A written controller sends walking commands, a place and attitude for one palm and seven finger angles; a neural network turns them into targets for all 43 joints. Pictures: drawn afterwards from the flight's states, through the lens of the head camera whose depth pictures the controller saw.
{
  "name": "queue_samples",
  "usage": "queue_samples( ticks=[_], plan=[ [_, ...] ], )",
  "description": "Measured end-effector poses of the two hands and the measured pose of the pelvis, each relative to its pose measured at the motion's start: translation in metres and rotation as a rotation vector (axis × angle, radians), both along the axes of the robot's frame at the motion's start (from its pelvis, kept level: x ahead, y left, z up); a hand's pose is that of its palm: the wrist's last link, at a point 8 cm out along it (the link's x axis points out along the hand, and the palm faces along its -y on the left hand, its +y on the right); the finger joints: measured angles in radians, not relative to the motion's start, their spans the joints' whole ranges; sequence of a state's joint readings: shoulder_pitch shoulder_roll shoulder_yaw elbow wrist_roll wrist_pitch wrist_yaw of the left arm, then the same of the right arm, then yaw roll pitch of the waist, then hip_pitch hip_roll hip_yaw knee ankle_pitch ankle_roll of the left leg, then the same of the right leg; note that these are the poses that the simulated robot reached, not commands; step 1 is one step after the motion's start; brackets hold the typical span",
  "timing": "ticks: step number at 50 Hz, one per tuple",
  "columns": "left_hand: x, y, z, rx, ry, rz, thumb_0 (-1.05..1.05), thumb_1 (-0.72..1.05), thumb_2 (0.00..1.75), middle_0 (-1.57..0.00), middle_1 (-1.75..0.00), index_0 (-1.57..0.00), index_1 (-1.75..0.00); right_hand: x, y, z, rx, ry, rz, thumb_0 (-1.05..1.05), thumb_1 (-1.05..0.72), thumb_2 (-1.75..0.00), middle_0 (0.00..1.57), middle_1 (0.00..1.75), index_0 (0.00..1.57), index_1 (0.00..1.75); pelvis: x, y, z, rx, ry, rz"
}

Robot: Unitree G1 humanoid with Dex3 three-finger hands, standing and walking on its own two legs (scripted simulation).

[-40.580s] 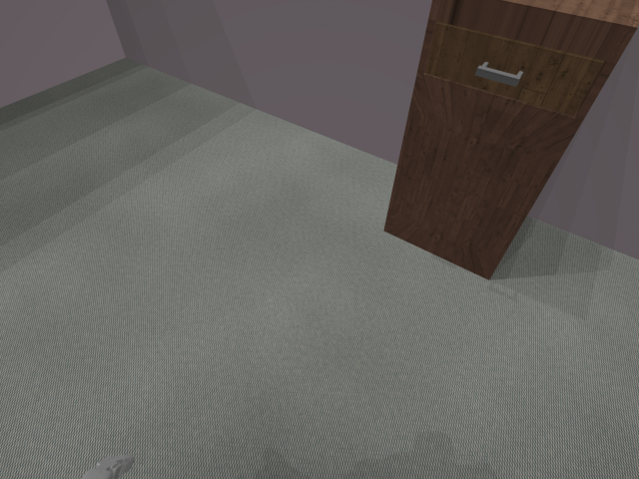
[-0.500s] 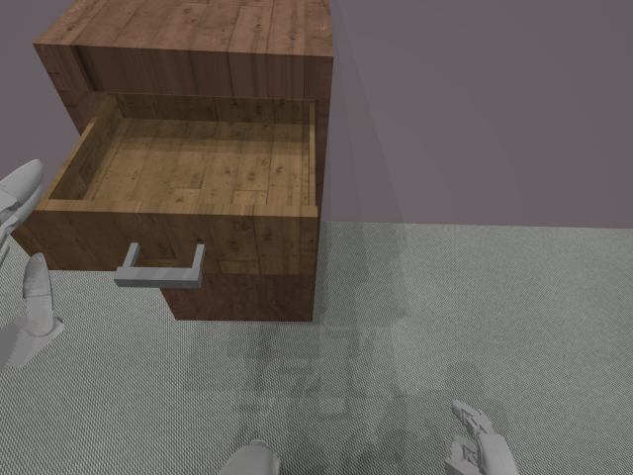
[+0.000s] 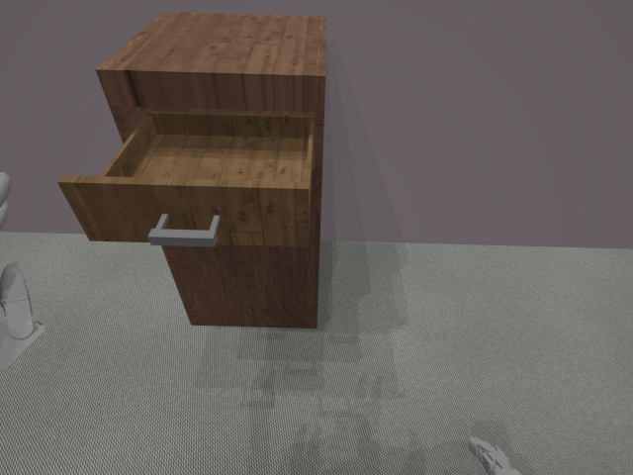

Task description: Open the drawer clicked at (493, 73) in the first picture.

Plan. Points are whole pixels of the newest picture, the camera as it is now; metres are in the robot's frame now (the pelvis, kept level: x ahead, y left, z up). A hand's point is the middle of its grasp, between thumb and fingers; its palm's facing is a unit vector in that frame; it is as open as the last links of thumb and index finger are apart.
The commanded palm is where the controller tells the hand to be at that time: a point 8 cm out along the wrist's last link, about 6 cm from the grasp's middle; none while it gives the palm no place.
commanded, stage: stop stepping back and stand still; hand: left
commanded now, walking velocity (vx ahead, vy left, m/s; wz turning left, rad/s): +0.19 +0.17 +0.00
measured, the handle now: (186, 229) +0.50 +0.27 +0.02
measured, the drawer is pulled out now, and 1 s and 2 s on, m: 0.28 0.28 0.28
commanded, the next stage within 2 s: let the arm hang, fingers relaxed in 0.48 s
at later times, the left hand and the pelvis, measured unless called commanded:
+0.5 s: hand (1, 373) +0.14 +0.26 +0.20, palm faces +0.51 -0.74 -0.44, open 7.4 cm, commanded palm +0.08 +0.29 +0.21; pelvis -0.04 +0.00 +0.00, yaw +3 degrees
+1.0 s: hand out of the picture -0.01 +0.22 -0.17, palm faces +0.11 -0.97 -0.20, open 7.0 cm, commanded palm none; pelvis -0.03 +0.03 +0.00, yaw +5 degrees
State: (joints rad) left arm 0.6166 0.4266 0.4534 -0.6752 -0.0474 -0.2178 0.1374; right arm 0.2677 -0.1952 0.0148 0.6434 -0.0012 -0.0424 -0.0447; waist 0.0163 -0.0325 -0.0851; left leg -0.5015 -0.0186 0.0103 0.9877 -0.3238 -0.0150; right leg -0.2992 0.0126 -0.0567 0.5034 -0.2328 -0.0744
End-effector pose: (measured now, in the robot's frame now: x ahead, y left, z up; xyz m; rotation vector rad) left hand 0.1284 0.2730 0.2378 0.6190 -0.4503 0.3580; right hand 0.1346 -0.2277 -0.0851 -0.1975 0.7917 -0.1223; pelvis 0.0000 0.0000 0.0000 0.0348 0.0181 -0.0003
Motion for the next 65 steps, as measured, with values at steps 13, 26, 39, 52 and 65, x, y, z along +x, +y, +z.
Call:
queue_samples(
  ticks=[13,26,39,52,65],
  plan=[
    [-0.027,0.006,-0.044,-0.097,0.135,0.002,0.01,0.88,0.9,-0.21,-0.3,-0.21,-0.3,-0.04,-0.012,0.011,-0.079,-0.053,-0.01,0.01,-0.91,-0.9,0.21,0.3,0.2,0.3,-0.038,0.007,-0.005,-0.001,-0.018,0.045],
    [-0.028,0.018,-0.03,-0.092,0.074,0.112,0.0,0.88,0.9,-0.21,-0.3,-0.21,-0.3,-0.016,0.007,-0.004,0.031,-0.021,0.041,0.01,-0.91,-0.9,0.21,0.3,0.2,0.3,-0.037,0.0,0.001,-0.017,-0.023,0.049],
    [-0.047,-0.005,-0.334,-0.558,1.243,0.171,0.0,0.9,0.9,-0.2,-0.3,-0.19,-0.3,-0.044,0.015,-0.053,0.005,0.193,0.054,0.0,-0.91,-0.9,0.2,0.3,0.2,0.3,-0.037,0.021,-0.023,-0.009,-0.023,0.065],
    [-0.163,0.004,-0.379,-0.737,1.638,0.373,-0.02,0.96,0.9,-0.2,-0.3,-0.2,-0.3,-0.135,0.032,-0.05,-0.024,0.561,-0.019,0.0,-0.92,-0.9,0.21,0.3,0.2,0.3,-0.03,0.035,-0.001,-0.049,-0.043,0.081],
    [-0.184,0.007,-0.372,-0.723,1.72,0.41,0.0,0.91,0.9,-0.2,-0.3,-0.2,-0.3,-0.146,0.057,-0.059,0.041,0.584,-0.042,0.0,-0.92,-0.9,0.21,0.3,0.2,0.3,-0.027,0.047,0.005,-0.036,-0.056,0.059]
  ],
)
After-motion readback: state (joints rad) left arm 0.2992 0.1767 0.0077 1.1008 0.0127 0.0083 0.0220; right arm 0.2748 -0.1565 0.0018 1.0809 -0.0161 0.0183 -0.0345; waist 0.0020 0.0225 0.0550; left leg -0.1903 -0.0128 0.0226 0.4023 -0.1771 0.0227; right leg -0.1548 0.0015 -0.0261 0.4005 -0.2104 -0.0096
